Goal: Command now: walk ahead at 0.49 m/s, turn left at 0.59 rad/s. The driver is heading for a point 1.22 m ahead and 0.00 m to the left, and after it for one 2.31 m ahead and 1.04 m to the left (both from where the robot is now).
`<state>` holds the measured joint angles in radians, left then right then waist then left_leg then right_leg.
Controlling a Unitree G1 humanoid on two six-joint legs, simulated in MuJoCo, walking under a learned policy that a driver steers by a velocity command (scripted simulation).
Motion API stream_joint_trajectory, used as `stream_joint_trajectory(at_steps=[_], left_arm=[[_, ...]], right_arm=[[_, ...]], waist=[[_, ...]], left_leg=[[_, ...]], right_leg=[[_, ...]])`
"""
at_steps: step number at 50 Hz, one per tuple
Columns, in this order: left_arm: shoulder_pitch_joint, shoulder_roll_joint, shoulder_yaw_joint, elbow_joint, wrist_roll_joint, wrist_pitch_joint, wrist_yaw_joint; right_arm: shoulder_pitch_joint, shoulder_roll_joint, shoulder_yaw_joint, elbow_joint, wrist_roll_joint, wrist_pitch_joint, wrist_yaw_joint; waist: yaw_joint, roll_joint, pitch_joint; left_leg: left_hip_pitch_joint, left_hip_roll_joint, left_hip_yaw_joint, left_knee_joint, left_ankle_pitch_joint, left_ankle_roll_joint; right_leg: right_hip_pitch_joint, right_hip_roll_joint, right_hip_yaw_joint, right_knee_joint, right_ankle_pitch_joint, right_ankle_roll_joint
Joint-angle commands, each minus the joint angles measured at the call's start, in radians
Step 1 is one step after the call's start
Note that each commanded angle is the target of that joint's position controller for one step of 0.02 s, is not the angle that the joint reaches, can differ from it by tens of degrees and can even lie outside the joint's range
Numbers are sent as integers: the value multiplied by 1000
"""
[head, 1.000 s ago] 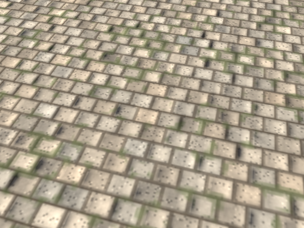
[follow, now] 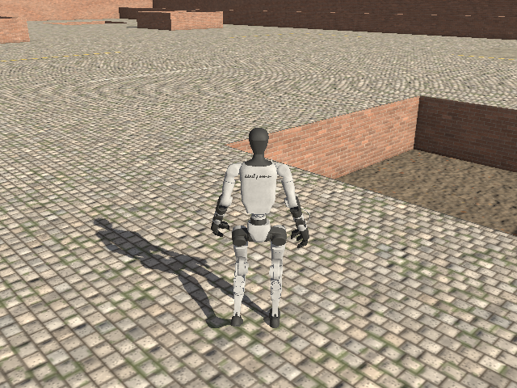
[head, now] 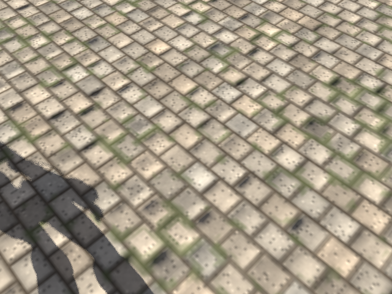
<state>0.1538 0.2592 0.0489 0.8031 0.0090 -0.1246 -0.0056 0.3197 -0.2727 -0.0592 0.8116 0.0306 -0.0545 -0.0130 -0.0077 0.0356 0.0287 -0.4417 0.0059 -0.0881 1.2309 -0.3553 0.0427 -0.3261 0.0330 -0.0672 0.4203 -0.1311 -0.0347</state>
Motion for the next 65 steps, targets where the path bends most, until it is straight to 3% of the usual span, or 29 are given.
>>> stream_joint_trajectory(at_steps=[1,4,10,14,16,18,19,20,21,22,23,24,25,27,30,36,41,44,45,46,47,48,49,50,51,53,56,59,65], left_arm=[[34,85,24,-20,0,-14,-4],[49,128,41,4,-7,-21,-6],[108,167,43,39,-20,0,-8],[180,203,47,79,-40,25,-9],[176,219,49,90,-47,41,-6],[172,191,34,92,-38,50,1],[173,132,8,57,-3,44,2],[273,30,-22,43,-11,18,-10],[193,143,5,52,-46,-1,-15],[116,161,13,19,-63,-7,-17],[88,145,10,18,-48,-5,-9],[83,138,15,21,-30,3,-6],[109,127,16,26,-28,16,-8],[130,95,14,35,-26,40,-7],[47,81,12,6,-13,53,0],[-144,51,-2,-45,-18,37,-20],[-234,69,-4,-94,-25,24,-47],[-142,108,13,-78,-23,17,-52],[-14,139,33,-39,-20,17,-46],[164,196,56,7,-15,19,-36],[289,299,81,26,3,25,-29],[306,236,61,35,-14,26,-33],[232,185,44,26,-22,25,-32],[151,154,35,7,-21,27,-30],[86,124,26,-1,-15,26,-32],[41,90,16,-2,2,16,-37],[69,120,24,24,-4,4,-29],[123,139,28,48,-8,13,-11],[215,160,28,88,-23,31,2]], right_arm=[[28,-34,-14,-85,5,5,5],[-42,-27,-10,-135,-7,17,5],[-215,-12,10,-187,-13,-11,35],[-319,-33,12,-239,-7,-15,54],[-288,-61,0,-244,-12,-18,57],[-21,-145,-49,-163,-19,-17,47],[166,-245,-80,-133,-23,-10,27],[162,-308,-80,-131,-27,-11,31],[155,-203,-55,-137,-25,-21,37],[90,-167,-41,-140,-26,-28,40],[13,-135,-31,-149,-23,-29,43],[-41,-104,-24,-155,-26,-31,47],[-64,-85,-20,-155,-32,-37,47],[-65,-89,-23,-138,-30,-52,46],[-21,-110,-30,-101,-30,-59,32],[58,-139,-35,-41,-22,-44,10],[105,-154,-42,14,-11,-28,3],[68,-175,-48,21,-11,-14,-2],[51,-170,-44,20,-14,-7,-4],[58,-139,-29,9,-23,-4,-7],[187,-29,4,-8,-27,-21,4],[173,-38,9,7,-19,-45,8],[85,-125,-16,-15,9,-60,15],[8,-132,-14,-37,13,-65,13],[-34,-124,-16,-44,-4,-62,6],[3,-98,-22,-32,-16,-37,0],[-3,-68,-19,-33,-22,-14,-5],[-107,-61,-17,-63,-29,-16,-5],[-302,-27,0,-109,-18,-34,21]], waist=[[2,-108,-47],[2,-82,-10],[56,-68,15],[80,-94,45],[40,-119,22],[-98,-97,-141],[-160,64,-283],[-66,278,-396],[-110,131,-351],[-90,106,-222],[-53,32,-163],[-21,26,-118],[11,46,-112],[35,33,-94],[25,8,-37],[-42,23,25],[-57,36,58],[6,64,-7],[73,56,-83],[139,14,-211],[109,-224,-373],[121,-296,-446],[117,-224,-289],[91,-145,-185],[59,-87,-106],[2,-126,-75],[-14,-110,-46],[13,-87,-19],[86,-88,30]], left_leg=[[-184,123,-28,-6,56,-2],[-260,145,-28,-103,124,-14],[-205,106,53,-467,365,-8],[-192,82,97,-597,269,15],[-111,46,129,-654,193,47],[292,-23,169,-707,248,96],[602,194,-113,-693,303,166],[817,390,-601,-860,119,318],[770,380,-607,-919,84,284],[654,347,-447,-920,174,246],[522,302,-328,-931,279,222],[416,260,-241,-961,340,208],[353,238,-195,-996,357,201],[302,222,-137,-1048,412,214],[306,216,-73,-1087,466,217],[347,186,22,-1109,374,170],[486,251,8,-1041,397,151],[526,250,20,-919,667,118],[501,205,58,-767,819,95],[357,151,97,-524,729,61],[-60,-3,126,-102,306,-20],[-220,-71,-25,66,-209,-22],[-325,-6,-52,137,-169,-4],[-326,53,-15,100,-73,9],[-285,95,6,29,5,9],[-165,138,1,-53,88,6],[-179,148,18,-136,158,-21],[-267,151,27,-296,301,-45],[-240,100,78,-611,470,-41]], right_leg=[[169,-287,265,-265,25,-172],[163,-308,174,-303,116,-195],[198,-258,15,-292,168,-164],[306,-312,30,-250,147,-145],[350,-329,23,-167,298,-124],[253,-250,-63,169,532,-68],[6,-188,-98,532,207,-18],[-336,-20,19,828,-443,21],[-437,-65,140,927,-433,5],[-487,-109,125,918,-338,-12],[-444,-153,117,862,-247,-10],[-394,-179,119,802,-190,-5],[-330,-198,130,771,-149,-2],[-299,-194,121,725,-104,14],[-381,-192,122,592,7,38],[-362,-139,77,246,250,37],[-379,-116,78,130,158,-9],[-209,-64,31,96,61,-53],[-33,-24,-4,79,67,-78],[252,-91,69,117,103,-121],[668,-361,525,77,-50,-284],[734,-424,830,-106,-165,-320],[623,-394,702,-124,-229,-261],[467,-361,559,-138,-181,-224],[314,-320,456,-169,-94,-205],[164,-262,344,-228,5,-188],[119,-247,252,-281,131,-210],[175,-239,199,-293,214,-200],[260,-226,134,-293,161,-165]])
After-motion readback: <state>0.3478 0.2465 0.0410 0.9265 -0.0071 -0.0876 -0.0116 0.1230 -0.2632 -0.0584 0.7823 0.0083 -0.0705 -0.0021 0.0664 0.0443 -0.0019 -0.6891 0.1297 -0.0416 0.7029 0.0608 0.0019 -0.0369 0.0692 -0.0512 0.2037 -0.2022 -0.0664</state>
